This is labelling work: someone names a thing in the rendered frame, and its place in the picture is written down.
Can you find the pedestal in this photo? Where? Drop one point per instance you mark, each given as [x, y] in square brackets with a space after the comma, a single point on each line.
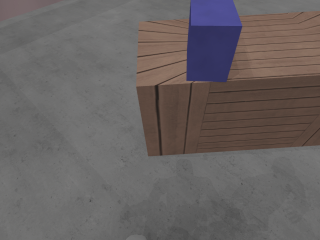
[271, 98]

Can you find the carton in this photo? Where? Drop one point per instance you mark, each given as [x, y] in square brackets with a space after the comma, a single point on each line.
[213, 34]

